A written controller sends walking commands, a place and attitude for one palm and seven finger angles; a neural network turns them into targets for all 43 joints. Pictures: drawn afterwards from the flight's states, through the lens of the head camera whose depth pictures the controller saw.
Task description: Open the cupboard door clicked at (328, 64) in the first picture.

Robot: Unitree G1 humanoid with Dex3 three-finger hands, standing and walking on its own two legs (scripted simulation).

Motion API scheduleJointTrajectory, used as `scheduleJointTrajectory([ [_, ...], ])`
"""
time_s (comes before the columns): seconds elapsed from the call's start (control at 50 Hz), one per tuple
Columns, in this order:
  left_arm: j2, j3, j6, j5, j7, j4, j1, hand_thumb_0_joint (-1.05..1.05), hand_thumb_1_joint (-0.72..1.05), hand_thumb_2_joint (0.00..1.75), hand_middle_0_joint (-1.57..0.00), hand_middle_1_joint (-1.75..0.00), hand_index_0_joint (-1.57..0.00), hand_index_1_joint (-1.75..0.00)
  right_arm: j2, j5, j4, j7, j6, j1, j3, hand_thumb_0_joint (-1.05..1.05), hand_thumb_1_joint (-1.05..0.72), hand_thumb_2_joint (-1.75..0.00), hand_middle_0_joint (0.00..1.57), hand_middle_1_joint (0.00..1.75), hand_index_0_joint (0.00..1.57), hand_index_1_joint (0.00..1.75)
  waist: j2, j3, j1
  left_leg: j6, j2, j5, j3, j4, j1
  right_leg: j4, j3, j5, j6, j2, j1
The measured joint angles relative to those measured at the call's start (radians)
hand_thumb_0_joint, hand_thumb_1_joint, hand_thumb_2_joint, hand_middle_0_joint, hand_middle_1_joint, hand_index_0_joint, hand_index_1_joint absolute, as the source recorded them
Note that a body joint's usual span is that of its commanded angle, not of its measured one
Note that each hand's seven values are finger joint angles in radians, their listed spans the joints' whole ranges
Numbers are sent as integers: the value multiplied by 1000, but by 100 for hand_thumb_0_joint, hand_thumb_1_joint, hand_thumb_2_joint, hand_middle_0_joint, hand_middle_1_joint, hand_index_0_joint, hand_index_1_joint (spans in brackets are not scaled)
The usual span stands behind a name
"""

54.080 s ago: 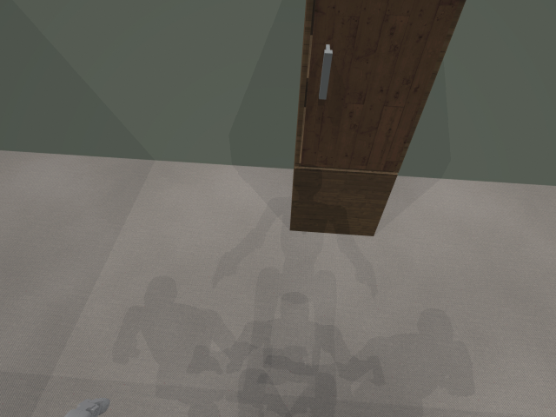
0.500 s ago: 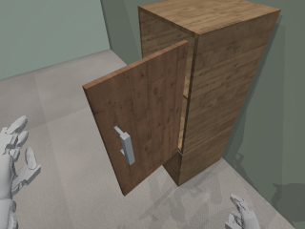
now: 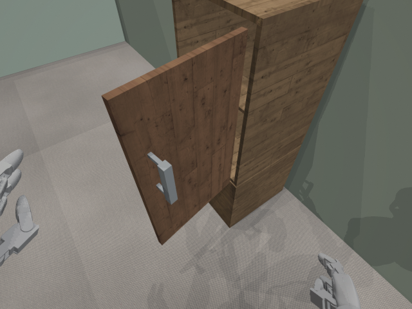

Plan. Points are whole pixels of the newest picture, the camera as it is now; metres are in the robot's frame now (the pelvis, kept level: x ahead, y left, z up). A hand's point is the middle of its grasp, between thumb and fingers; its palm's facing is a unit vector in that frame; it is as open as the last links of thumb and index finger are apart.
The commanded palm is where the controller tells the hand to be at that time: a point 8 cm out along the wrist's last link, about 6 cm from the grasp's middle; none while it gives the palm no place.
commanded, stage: step back with the hand held close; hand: left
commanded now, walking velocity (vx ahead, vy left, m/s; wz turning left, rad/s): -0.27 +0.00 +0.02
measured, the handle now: (162, 178) +0.37 +0.13 +0.02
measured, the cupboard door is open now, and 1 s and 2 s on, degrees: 100 100 100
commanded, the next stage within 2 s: stop stepping back and stand still in 0.78 s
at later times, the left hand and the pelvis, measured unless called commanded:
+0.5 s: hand out of the picture +0.10 +0.28 +0.15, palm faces +0.48 -0.76 -0.43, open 7.4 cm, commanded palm +0.04 +0.32 +0.17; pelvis -0.09 +0.01 -0.02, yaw +3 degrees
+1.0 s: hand out of the picture +0.04 +0.26 +0.16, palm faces +0.35 -0.82 -0.45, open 7.4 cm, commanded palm -0.03 +0.30 +0.17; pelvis -0.18 +0.00 -0.02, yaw -2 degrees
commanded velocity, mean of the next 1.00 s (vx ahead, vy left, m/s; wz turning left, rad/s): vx -0.26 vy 0.00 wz -0.03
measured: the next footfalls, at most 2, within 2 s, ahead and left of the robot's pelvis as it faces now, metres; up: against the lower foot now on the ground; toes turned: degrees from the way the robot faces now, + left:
right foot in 0.84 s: -0.19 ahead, -0.09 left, +0.00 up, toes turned -2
left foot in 0.96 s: -0.02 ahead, +0.09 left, +0.00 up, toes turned +0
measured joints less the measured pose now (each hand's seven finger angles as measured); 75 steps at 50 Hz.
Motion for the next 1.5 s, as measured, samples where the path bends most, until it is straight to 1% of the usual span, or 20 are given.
scheduleJointTrajectory([
  [0.22,27,45,-44,22,19,-49,0,2,89,90,-22,-31,-22,-31,25,-4,-31,8,-23,25,24,1,-90,-90,20,30,20,30,-37,10,-3,27,-17,29,2,59,-78,62,1,28,19,-18,-76],
  [0.34,9,68,-70,48,18,-39,-34,2,89,90,-22,-31,-22,-31,31,-10,-25,15,-65,44,28,1,-90,-90,20,30,20,30,-27,25,-1,35,-22,19,-21,142,-144,154,34,-6,24,4,-120],
  [0.48,-36,39,-83,35,31,-74,-35,2,89,90,-21,-31,-22,-31,28,-19,29,25,-88,42,22,1,-90,-90,20,30,20,30,-28,24,13,4,-23,-116,-40,221,-212,149,20,26,16,6,-154],
  [0.56,-14,30,-89,27,37,-91,-49,2,89,90,-22,-31,-22,-31,24,-17,47,14,-78,33,17,1,-90,-90,20,30,20,30,-40,34,0,15,-25,-33,-39,186,-217,154,20,8,25,4,-171],
  [0.62,20,56,-85,34,28,-88,-68,2,88,90,-22,-31,-22,-31,33,-24,40,9,-96,36,3,1,-90,-90,20,30,20,30,-7,43,-21,45,4,85,-55,130,-222,394,40,-151,26,64,-217],
  [0.68,64,96,-95,18,31,-98,-54,2,88,90,-22,-31,-22,-31,61,-27,57,27,-122,44,-2,1,-90,-90,20,30,20,30,-8,21,-21,41,26,169,-54,57,-222,568,38,-248,13,97,-186],
  [0.74,61,110,-94,-7,42,-103,-14,2,89,90,-22,-31,-22,-31,76,-29,72,42,-136,39,10,1,-90,-90,20,30,20,30,-17,-25,0,26,39,216,-32,-18,-231,480,17,-311,-3,85,-79],
  [0.8,41,95,-93,-23,40,-95,-10,2,89,90,-21,-31,-21,-31,82,-34,72,51,-147,13,23,1,-90,-90,20,30,20,30,-29,-50,27,11,44,270,3,-72,-257,209,13,-295,-27,60,61],
  [0.84,37,88,-103,-19,37,-94,-26,2,89,90,-21,-31,-21,-31,82,-36,67,56,-143,-24,32,1,-90,-90,20,30,20,30,-61,-47,53,-16,35,216,41,-12,-317,62,68,-228,-59,25,95],
  [0.86,17,62,-107,-8,33,-81,-47,2,89,90,-21,-31,-21,-31,71,-41,81,53,-139,-41,31,1,-90,-90,20,30,20,30,-38,-31,57,-27,42,134,22,41,-331,70,72,-217,-45,39,93],
  [0.9,7,19,-104,8,21,-67,-76,2,89,90,-21,-31,-21,-31,63,-33,104,45,-126,-41,31,1,-90,-90,20,30,20,30,-28,-21,48,-38,19,24,-1,143,-321,75,71,-213,-13,40,107],
  [0.94,23,14,-89,12,6,-76,-72,2,89,90,-21,-31,-22,-31,64,-21,96,33,-107,-18,38,1,-90,-90,20,30,20,30,-47,-29,29,-35,-4,91,10,141,-254,96,67,-218,3,30,109],
  [0.98,46,33,-75,1,-4,-80,-64,2,88,90,-22,-31,-22,-31,64,-13,79,23,-103,-6,35,1,-90,-90,20,30,20,30,-57,-32,1,26,-15,132,8,77,-201,175,46,-222,12,26,74],
  [1.02,66,55,-66,-10,-6,-61,-63,2,88,90,-22,-31,-22,-31,72,-17,68,25,-114,-3,30,1,-90,-90,20,30,20,30,-78,-20,-15,44,-20,143,20,36,-179,273,62,-294,11,31,20],
  [1.08,74,77,-48,-15,3,-56,-20,2,89,90,-22,-31,-22,-31,69,-29,43,28,-132,23,32,1,-90,-90,20,30,20,30,-71,-21,-44,27,-12,172,12,-41,-150,250,29,-323,-10,50,-4],
  [1.14,70,81,-38,-9,9,-79,41,2,89,90,-22,-31,-22,-31,56,-29,16,29,-128,57,27,1,-90,-90,20,30,20,30,-66,-26,-61,-4,-21,58,5,-20,-174,104,-12,-229,-40,48,21],
  [1.2,55,61,-45,5,11,-109,85,2,89,90,-22,-31,-22,-31,34,-32,50,26,-109,90,15,1,-90,-90,20,30,20,30,-74,-46,-26,-33,-36,-75,-14,255,-244,89,-6,-80,-66,32,5],
  [1.24,31,45,-61,16,17,-87,77,2,89,90,-22,-31,-22,-31,22,-31,87,19,-102,119,10,1,-90,-90,20,30,20,30,-75,-74,-5,-33,-26,-102,-14,348,-232,83,2,-72,-59,26,5],
  [1.34,-37,14,-71,34,37,26,-37,1,88,90,-22,-31,-22,-31,-16,-22,136,-6,-125,167,-1,1,-90,-90,20,30,20,30,-24,-100,-6,1,32,-77,-30,98,-32,105,-42,-95,-40,29,0],
  [1.5,-23,29,-67,35,27,17,-28,2,89,90,-21,-31,-21,-31,46,-17,97,11,-157,103,29,1,-91,-90,20,30,20,30,-52,-38,-20,-17,7,-1,5,33,6,94,-13,-64,-18,-1,8],
])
